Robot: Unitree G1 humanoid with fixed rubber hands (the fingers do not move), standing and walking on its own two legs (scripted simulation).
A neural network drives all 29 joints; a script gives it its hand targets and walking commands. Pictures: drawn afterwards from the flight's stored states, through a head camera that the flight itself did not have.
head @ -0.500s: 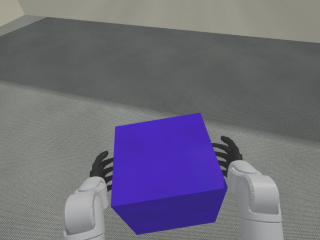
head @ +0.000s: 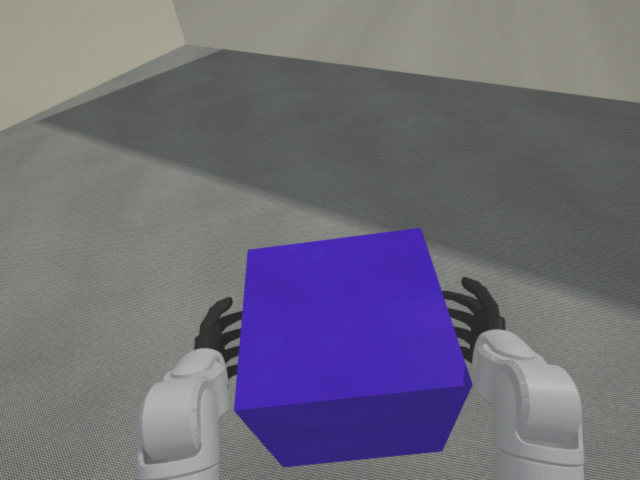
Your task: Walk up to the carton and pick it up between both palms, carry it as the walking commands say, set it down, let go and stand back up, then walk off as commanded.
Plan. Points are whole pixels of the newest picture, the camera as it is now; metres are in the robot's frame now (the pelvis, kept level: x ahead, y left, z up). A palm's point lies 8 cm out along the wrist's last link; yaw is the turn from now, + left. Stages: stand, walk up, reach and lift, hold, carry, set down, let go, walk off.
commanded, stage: carry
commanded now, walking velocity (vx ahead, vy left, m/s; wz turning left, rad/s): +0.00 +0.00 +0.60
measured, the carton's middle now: (348, 354) +0.29 -0.03 +0.02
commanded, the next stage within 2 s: none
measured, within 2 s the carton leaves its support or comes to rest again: neither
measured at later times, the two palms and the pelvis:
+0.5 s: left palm out of the picture +0.14 +0.30 +0.07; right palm (317, 374) +0.24 +0.01 +0.07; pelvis -0.07 +0.07 -0.01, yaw +16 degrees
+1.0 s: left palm out of the picture -0.01 +0.39 +0.04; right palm (196, 456) +0.18 +0.14 +0.06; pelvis -0.14 +0.11 -0.02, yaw +35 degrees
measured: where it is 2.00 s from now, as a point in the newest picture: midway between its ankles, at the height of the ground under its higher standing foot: outside the picture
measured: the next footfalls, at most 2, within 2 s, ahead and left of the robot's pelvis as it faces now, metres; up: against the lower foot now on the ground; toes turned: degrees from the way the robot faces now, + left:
left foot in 0.16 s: +0.02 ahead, +0.17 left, +0.00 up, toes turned +14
right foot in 0.60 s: -0.02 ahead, -0.05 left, +0.00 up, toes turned +12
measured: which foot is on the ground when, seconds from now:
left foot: up 0.00-0.14, down 0.16-0.60, up 0.62-0.92, down 0.94-1.00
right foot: down 0.00-0.16, up 0.18-0.58, down 0.60-0.94, up 0.96-1.00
